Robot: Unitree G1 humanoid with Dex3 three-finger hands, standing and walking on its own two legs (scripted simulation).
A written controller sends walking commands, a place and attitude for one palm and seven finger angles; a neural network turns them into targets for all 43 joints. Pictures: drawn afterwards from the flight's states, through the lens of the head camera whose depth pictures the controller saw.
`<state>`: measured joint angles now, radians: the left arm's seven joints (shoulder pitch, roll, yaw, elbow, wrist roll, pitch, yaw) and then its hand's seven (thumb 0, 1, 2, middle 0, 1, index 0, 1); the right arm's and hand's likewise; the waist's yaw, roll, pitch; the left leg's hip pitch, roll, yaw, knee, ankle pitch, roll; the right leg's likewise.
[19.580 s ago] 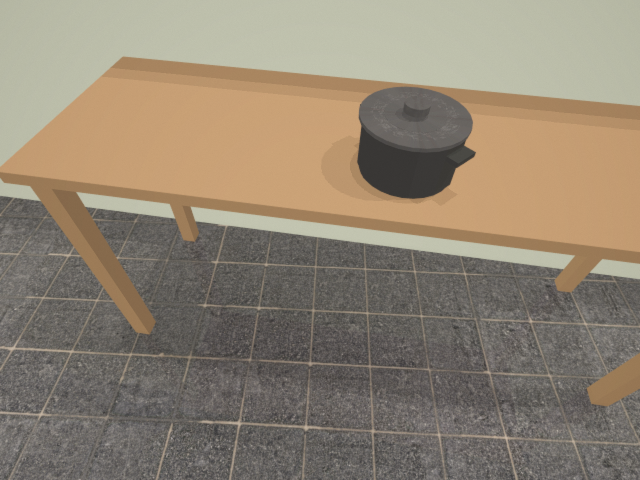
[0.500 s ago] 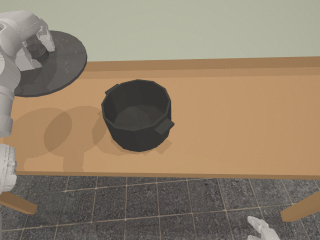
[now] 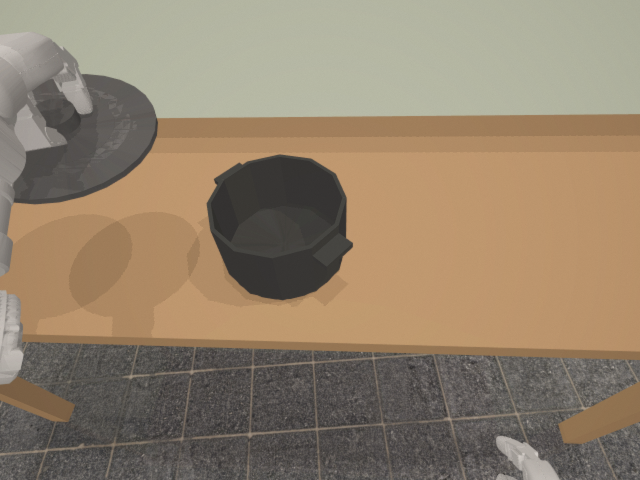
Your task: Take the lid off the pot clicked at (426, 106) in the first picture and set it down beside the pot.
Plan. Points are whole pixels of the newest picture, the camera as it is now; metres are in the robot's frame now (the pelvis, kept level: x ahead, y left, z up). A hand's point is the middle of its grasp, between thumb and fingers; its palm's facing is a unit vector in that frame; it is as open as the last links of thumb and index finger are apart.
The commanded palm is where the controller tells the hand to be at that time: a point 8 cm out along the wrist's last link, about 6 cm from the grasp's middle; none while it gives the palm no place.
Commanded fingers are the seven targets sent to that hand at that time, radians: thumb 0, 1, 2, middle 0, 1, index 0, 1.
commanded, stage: lower the lid onto the table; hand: left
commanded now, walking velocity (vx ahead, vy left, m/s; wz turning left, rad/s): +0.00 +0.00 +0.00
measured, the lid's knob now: (55, 117) +0.47 +0.31 +0.22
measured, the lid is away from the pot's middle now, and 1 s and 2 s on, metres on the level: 0.24 0.23 0.23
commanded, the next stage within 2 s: none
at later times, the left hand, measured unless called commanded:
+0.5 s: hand (63, 146) +0.44 +0.30 +0.20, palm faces -0.28 -0.06 -0.96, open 7.8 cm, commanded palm +0.43 +0.30 +0.27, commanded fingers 0.00 0.62 1.04 -0.85 -1.02 -0.84 -0.99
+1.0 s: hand (80, 168) +0.44 +0.29 +0.17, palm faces -0.32 -0.06 -0.95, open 7.8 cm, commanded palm +0.43 +0.29 +0.23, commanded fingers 0.00 0.62 1.04 -0.85 -1.02 -0.84 -0.99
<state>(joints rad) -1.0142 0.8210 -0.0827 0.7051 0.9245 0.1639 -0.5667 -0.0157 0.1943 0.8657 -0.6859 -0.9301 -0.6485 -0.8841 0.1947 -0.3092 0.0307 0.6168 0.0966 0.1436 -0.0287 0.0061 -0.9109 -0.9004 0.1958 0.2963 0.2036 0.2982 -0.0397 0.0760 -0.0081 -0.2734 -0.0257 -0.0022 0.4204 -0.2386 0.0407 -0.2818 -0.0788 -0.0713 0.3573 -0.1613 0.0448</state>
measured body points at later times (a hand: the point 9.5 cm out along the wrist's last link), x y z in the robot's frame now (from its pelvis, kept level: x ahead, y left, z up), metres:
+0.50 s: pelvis +0.00 +0.01 +0.00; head +0.05 -0.01 +0.45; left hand +0.45 +0.30 +0.25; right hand +0.11 -0.26 -0.12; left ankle -0.02 +0.09 -0.74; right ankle +0.00 -0.16 -0.74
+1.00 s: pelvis +0.01 +0.01 +0.00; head +0.05 -0.01 +0.45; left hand +0.45 +0.29 +0.22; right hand +0.12 -0.26 -0.12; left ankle -0.02 +0.09 -0.74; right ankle +0.00 -0.16 -0.74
